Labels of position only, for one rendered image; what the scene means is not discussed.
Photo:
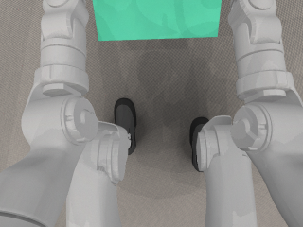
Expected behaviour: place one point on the left robot forearm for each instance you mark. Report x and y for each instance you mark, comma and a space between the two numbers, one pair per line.
62, 69

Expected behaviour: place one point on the carton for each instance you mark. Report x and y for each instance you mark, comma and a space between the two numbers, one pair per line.
123, 20

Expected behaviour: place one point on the robot left shin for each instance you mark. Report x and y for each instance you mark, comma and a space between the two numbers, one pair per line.
122, 133

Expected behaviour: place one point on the right robot upper arm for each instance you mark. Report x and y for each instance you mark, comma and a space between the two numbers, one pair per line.
271, 134

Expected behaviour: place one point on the left robot upper arm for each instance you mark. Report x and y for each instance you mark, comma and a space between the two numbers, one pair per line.
33, 190

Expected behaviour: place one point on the right robot foot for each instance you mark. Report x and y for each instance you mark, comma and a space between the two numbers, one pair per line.
196, 127

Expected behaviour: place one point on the right robot forearm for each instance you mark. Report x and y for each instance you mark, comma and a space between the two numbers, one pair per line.
259, 54

